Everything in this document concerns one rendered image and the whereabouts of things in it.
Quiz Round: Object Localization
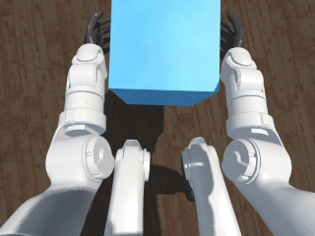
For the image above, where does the robot right hand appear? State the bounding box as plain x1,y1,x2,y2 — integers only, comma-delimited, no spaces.
220,12,244,60

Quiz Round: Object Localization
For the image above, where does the right robot thigh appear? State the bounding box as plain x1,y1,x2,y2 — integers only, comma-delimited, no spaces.
181,143,242,236

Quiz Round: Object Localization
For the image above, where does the carton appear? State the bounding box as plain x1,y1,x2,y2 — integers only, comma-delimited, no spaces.
108,0,221,106

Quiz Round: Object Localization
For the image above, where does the robot left hand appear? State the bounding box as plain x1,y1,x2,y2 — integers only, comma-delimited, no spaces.
84,9,111,55

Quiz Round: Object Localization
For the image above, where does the right robot forearm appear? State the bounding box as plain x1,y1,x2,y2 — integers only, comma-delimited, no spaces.
220,47,285,149

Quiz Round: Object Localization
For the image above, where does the right robot upper arm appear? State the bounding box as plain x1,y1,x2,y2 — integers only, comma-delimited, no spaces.
221,137,315,236

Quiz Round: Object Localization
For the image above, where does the robot right shin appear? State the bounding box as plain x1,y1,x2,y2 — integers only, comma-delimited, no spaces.
188,137,220,191

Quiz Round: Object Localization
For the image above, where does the left robot forearm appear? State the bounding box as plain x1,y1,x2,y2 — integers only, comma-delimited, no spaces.
45,43,108,171

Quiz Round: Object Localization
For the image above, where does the left robot upper arm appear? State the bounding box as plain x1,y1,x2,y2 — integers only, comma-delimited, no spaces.
0,134,115,236

